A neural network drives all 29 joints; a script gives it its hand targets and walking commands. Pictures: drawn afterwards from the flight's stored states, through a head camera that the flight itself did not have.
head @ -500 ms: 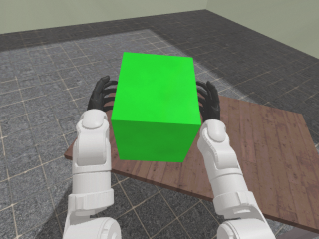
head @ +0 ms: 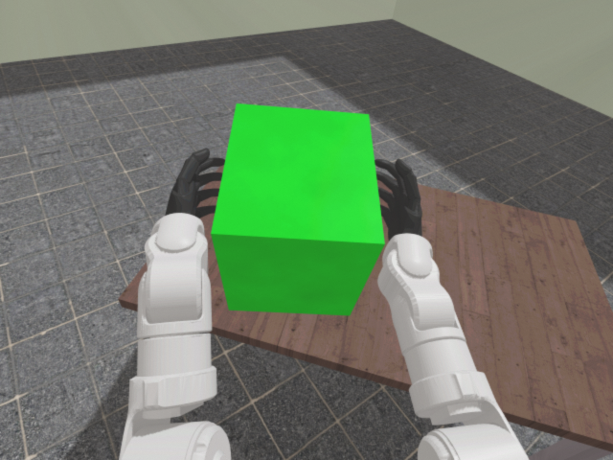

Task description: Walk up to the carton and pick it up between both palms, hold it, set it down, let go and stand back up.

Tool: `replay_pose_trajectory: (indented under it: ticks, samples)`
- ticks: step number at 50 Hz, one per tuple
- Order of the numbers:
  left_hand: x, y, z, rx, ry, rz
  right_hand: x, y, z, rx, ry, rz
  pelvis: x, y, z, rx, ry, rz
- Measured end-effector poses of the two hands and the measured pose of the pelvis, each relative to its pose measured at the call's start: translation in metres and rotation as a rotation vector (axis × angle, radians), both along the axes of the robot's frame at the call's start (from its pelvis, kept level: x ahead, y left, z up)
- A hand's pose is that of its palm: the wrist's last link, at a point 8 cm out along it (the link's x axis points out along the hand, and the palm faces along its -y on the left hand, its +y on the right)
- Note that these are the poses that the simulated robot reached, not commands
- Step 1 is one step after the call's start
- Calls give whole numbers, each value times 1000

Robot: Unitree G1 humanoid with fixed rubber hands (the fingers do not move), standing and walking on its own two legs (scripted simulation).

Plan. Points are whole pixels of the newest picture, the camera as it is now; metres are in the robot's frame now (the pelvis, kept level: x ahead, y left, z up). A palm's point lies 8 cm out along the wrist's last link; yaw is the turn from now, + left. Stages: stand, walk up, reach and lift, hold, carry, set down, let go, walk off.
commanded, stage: hold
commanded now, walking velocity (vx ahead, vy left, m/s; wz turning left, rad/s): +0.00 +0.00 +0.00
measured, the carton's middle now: (296, 215) +0.40 +0.01 +0.13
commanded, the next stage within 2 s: none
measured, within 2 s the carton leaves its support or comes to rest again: neither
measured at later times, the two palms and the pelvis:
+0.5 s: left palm (188, 214) +0.35 +0.14 +0.17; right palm (404, 226) +0.36 -0.13 +0.16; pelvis +0.00 +0.00 +0.00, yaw +0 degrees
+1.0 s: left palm (186, 212) +0.36 +0.14 +0.17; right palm (404, 223) +0.36 -0.13 +0.17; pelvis +0.00 +0.00 +0.00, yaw +0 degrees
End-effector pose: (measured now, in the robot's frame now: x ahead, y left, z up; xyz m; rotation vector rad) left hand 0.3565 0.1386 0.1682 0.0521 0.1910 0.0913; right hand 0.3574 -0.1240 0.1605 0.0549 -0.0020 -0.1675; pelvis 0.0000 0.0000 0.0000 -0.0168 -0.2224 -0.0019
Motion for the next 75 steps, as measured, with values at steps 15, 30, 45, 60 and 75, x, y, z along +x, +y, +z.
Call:
replay_pose_trajectory:
  ticks: [15,30,45,60,75]
  samples:
    - [1,-2,1,4,4,-2,0,-2,-1,-1,5,-4,-1,3,0,0,-2,0]
    - [0,-3,-4,1,27,4,0,-3,-6,-6,28,1,-2,-2,0,4,-2,0]
    - [3,-4,0,2,24,1,1,-4,-4,-1,25,-3,-3,-1,0,6,7,-1]
    - [2,-1,-3,-10,14,2,1,-1,-4,1,14,0,0,0,0,1,4,2]
    - [-3,-1,-1,0,1,3,-3,-1,-3,6,-1,3,0,2,0,-1,-5,-1]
